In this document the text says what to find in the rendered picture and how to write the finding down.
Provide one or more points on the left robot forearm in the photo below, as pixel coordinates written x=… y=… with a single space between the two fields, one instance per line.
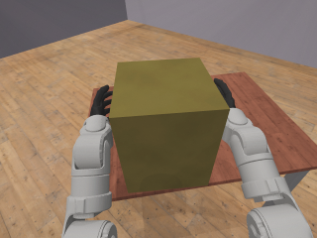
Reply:
x=90 y=168

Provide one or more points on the left robot upper arm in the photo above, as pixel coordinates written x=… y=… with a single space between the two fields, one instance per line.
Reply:
x=91 y=229

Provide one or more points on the right robot upper arm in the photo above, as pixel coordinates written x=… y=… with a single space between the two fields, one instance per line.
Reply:
x=277 y=221

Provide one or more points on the table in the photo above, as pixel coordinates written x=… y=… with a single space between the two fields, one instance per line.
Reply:
x=294 y=153

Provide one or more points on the robot right hand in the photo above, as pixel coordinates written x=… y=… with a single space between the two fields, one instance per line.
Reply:
x=225 y=91

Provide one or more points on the carton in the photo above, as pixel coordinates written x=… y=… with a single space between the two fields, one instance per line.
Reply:
x=167 y=117

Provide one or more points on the right robot forearm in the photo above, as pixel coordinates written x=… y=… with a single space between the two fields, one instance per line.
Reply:
x=260 y=177

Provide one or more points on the robot left hand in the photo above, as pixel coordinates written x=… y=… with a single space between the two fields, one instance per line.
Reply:
x=98 y=106

